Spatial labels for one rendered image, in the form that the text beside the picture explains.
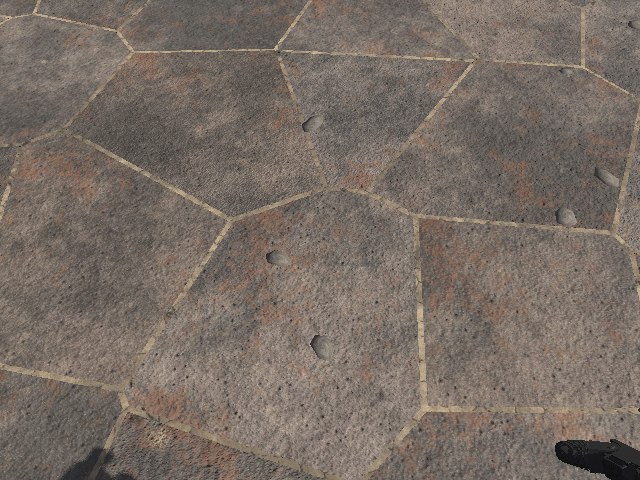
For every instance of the robot right hand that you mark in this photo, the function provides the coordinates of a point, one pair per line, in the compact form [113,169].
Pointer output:
[616,460]

